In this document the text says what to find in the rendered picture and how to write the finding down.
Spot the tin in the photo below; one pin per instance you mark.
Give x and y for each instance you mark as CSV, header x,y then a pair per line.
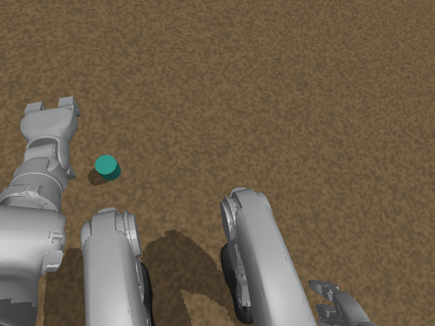
x,y
108,167

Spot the left robot hand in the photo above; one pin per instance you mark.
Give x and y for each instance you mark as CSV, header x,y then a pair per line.
x,y
61,121

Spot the left robot foot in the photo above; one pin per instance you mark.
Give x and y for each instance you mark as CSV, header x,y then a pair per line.
x,y
148,295

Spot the right robot foot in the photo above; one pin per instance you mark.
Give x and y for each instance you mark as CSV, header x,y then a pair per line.
x,y
244,314

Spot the left robot arm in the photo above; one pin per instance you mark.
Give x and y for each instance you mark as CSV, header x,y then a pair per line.
x,y
32,236

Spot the right robot hand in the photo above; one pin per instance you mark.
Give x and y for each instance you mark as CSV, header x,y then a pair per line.
x,y
346,311

